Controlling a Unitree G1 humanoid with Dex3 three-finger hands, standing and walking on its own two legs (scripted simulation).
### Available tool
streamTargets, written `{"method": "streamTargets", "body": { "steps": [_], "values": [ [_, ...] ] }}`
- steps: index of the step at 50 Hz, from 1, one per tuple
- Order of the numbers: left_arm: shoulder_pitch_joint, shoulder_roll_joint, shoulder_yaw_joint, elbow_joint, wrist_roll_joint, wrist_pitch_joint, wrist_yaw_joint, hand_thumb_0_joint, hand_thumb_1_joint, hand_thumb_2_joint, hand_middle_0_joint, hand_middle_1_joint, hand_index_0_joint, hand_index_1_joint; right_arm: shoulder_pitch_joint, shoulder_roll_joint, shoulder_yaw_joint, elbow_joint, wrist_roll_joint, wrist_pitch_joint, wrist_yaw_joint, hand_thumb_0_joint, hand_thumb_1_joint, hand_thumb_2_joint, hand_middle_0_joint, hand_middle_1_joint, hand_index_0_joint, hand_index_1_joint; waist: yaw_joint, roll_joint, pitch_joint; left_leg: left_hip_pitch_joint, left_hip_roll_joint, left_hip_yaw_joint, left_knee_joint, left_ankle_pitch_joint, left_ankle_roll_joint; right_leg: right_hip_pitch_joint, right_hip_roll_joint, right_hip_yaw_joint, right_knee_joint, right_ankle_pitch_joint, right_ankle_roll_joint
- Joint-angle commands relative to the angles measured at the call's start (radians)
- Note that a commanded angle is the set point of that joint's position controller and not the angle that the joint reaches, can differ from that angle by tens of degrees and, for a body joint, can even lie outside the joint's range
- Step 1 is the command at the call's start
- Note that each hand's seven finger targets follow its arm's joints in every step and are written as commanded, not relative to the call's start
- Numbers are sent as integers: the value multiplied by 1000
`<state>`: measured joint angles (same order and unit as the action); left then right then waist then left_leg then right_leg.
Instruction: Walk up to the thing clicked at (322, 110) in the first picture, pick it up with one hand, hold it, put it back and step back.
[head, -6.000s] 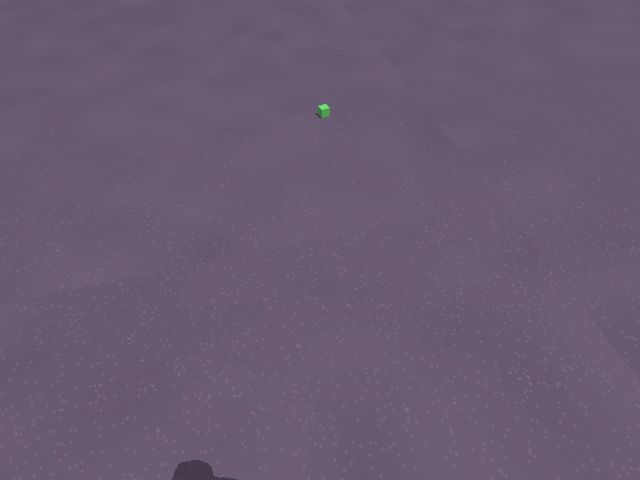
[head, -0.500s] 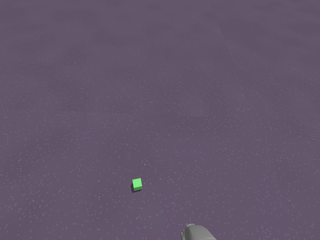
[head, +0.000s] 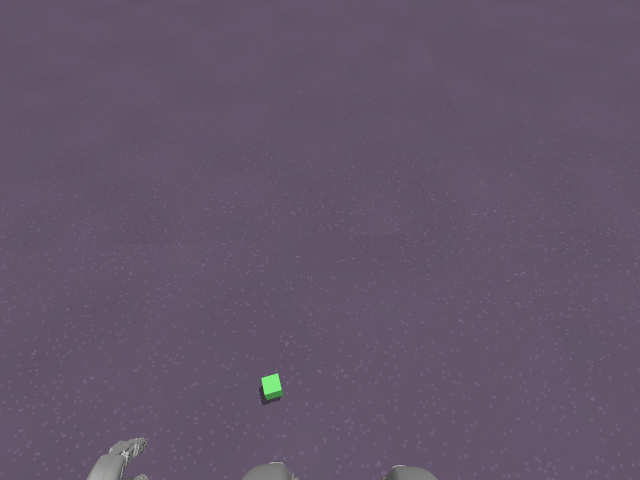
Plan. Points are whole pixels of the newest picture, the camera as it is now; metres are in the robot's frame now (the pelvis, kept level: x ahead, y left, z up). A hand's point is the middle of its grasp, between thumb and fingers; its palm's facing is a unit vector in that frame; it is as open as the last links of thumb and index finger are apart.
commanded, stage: walk up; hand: left
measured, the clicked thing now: (272, 386) +0.46 +0.19 -0.72
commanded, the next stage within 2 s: none
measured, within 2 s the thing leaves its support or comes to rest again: neither
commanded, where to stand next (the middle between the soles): +0.07 -0.03 m, yaw +2 degrees
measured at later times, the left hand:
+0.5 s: hand out of the picture +0.09 +0.22 -0.13, palm faces +0.02 -0.95 -0.32, open 7.4 cm
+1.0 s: hand out of the picture +0.08 +0.24 -0.12, palm faces +0.02 -0.95 -0.32, open 7.4 cm
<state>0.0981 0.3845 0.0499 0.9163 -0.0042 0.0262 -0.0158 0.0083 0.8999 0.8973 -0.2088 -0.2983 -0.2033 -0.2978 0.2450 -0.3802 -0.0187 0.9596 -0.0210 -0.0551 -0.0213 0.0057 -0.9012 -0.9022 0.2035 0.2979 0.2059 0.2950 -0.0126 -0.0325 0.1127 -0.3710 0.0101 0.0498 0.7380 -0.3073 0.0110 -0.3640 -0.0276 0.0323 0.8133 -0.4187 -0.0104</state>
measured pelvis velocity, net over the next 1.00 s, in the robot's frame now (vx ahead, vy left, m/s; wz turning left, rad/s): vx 0.01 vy -0.01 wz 0.03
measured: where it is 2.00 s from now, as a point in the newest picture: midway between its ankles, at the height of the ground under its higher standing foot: outside the picture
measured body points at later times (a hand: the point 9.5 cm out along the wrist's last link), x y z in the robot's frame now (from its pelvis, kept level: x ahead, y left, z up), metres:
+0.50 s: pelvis +0.00 -0.02 +0.03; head +0.03 -0.03 +0.48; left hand +0.08 +0.27 -0.10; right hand +0.13 -0.33 -0.10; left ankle +0.05 +0.12 -0.71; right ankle +0.01 -0.15 -0.71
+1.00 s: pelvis +0.01 -0.01 +0.04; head +0.03 +0.00 +0.49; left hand +0.08 +0.29 -0.10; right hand +0.10 -0.31 -0.09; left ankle +0.05 +0.12 -0.71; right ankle +0.01 -0.15 -0.71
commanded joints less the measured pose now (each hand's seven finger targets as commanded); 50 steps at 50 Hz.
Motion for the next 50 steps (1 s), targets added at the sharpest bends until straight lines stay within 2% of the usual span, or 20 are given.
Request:
{"method": "streamTargets", "body": {
  "steps": [1, 2, 3, 4, 5, 6, 7, 8, 9, 10, 12, 18, 22, 26, 30, 33, 40, 43, 48, 50],
  "values": [
    [6, 208, 53, -15, -8, 1, 20, 0, 900, 900, -200, -300, -200, -300, -94, -330, -75, -68, -2, -29, -20, 0, -900, -900, 200, 300, 200, 300, 31, 122, -66, -25, 335, -491, -389, 55, 232, -12, -12, 65, 137, -141, -28],
    [14, 191, 50, -2, -9, -4, 17, 0, 900, 900, -200, -300, -200, -300, -108, -305, -64, -65, -4, -29, -22, 0, -900, -900, 200, 300, 200, 300, 43, 130, -94, 32, 285, -401, -339, 124, 196, -20, -19, 43, 78, -94, -31],
    [52, 186, 51, 27, -9, -13, 15, 0, 900, 900, -200, -300, -200, -300, -118, -293, -59, -60, 0, -26, -21, 0, -900, -900, 200, 300, 200, 300, 60, 165, -112, 20, 259, -335, -294, 195, 157, 49, -27, 14, -26, -7, -32],
    [75, 176, 47, 48, -6, -22, 13, 0, 900, 900, -200, -300, -200, -300, -132, -278, -54, -48, 5, -19, -16, 0, -900, -900, 200, 300, 200, 300, 68, 167, -138, 16, 218, -253, -240, 251, 118, 137, -20, -7, -198, 84, -32],
    [66, 181, 48, 58, 0, -32, 13, 0, 900, 900, -200, -300, -200, -300, -121, -247, -43, -37, 11, -11, -10, 0, -900, -900, 200, 300, 200, 300, 59, 138, -174, 42, 174, -201, -192, 292, 79, 185, -22, 24, -269, 182, -33],
    [36, 206, 47, 50, 9, -39, 15, 0, 900, 900, -200, -300, -200, -300, -100, -221, -34, -38, 19, -7, -7, 0, -900, -900, 200, 300, 200, 300, 35, 78, -198, 46, 135, -161, -138, 308, 46, 206, -74, 117, -293, 306, -50],
    [-16, 228, 40, 42, 13, -47, 19, 0, 900, 900, -200, -300, -200, -300, -81, -198, -31, -29, 29, -2, -5, 0, -900, -900, 200, 300, 200, 300, -3, 41, -193, 55, 89, -124, -140, 233, 14, 169, -140, 197, -329, 328, -77],
    [-83, 247, 38, 38, 5, -45, 16, 0, 900, 900, -200, -300, -200, -300, -81, -194, -34, -6, 31, 2, -4, 0, -900, -900, 200, 300, 200, 300, -31, -7, -187, 154, 62, -98, -179, 127, 4, 65, -166, 207, -318, 324, -96],
    [-98, 225, 27, 40, 2, -45, 15, 0, 900, 900, -200, -300, -200, -300, -102, -205, -38, 7, 24, 3, -2, 0, -900, -900, 200, 300, 200, 300, -28, 6, -168, 207, 74, -111, -203, 130, 6, 17, -148, 178, -324, 287, -75],
    [-84, 210, 17, 55, -1, -46, 15, 0, 900, 900, -200, -300, -200, -300, -144, -217, -40, 13, 23, 3, 1, 0, -900, -900, 200, 300, 200, 300, -9, 30, -175, 219, 87, -125, -206, 179, 16, 35, -118, 133, -327, 292, -50],
    [-69, 209, 13, 86, 1, -47, 17, 0, 900, 900, -200, -300, -200, -300, -181, -199, -31, 25, 27, 9, 7, 0, -900, -900, 200, 300, 200, 300, 0, -10, -170, 209, 95, -121, -220, 198, 25, 67, -109, 115, -366, 261, -40],
    [-102, 205, 10, 122, 6, -50, 17, 0, 900, 900, -200, -300, -200, -300, -227, -191, -22, 79, 26, 19, 15, 0, -900, -900, 200, 300, 200, 300, -3, -39, -162, 246, 86, -101, -278, 200, 9, 99, -123, 114, -452, 272, -33],
    [-113, 193, 10, 142, 3, -47, 15, 0, 900, 900, -200, -300, -200, -300, -249, -192, -18, 107, 21, 21, 19, 0, -900, -900, 200, 300, 200, 300, 1, -9, -145, 257, 96, -107, -332, 186, -2, 111, -118, 104, -508, 205, -24],
    [-106, 184, 13, 156, -2, -44, 12, 0, 900, 900, -200, -300, -200, -300, -258, -191, -13, 121, 23, 13, 17, 0, -900, -900, 200, 300, 200, 300, 12, 30, -165, 249, 112, -116, -370, 256, -8, 184, -104, 72, -499, 262, -18],
    [-105, 180, 15, 161, 0, -37, 9, 0, 900, 900, -200, -300, -200, -300, -265, -196, -13, 126, 21, 9, 14, 0, -900, -900, 200, 300, 200, 300, 16, 45, -156, 215, 117, -127, -405, 222, -6, 215, -96, 58, -503, 263, -18],
    [-99, 176, 16, 163, 2, -34, 6, 0, 900, 900, -200, -300, -200, -300, -269, -194, -13, 118, 18, 8, 15, 0, -900, -900, 200, 300, 200, 300, 17, 64, -147, 189, 125, -146, -437, 147, -4, 222, -89, 48, -504, 227, -16],
    [-98, 168, 11, 163, 5, -34, 3, 0, 900, 900, -200, -300, -200, -300, -255, -193, -17, 116, 16, 6, 15, 0, -900, -900, 200, 300, 200, 300, 12, 60, -159, 184, 133, -159, -456, 153, -3, 241, -88, 41, -513, 239, -12],
    [-84, 169, 10, 165, 5, -37, 4, 0, 900, 900, -200, -300, -200, -300, -245, -194, -20, 117, 17, 8, 16, 0, -900, -900, 200, 300, 200, 300, 12, 53, -175, 208, 131, -155, -445, 188, -1, 251, -91, 43, -518, 253, -12],
    [-70, 166, 7, 170, 5, -37, 5, 0, 900, 900, -200, -300, -200, -300, -247, -189, -20, 119, 15, 13, 19, 0, -900, -900, 200, 300, 200, 300, 9, 58, -141, 192, 128, -173, -475, 78, -4, 219, -86, 42, -530, 202, -10],
    [-61, 166, 8, 172, 5, -40, 5, 0, 900, 900, -200, -300, -200, -300, -236, -186, -20, 121, 17, 12, 19, 0, -900, -900, 200, 300, 200, 300, 10, 55, -164, 216, 130, -169, -464, 133, -3, 232, -89, 43, -529, 231, -11]
  ]
}}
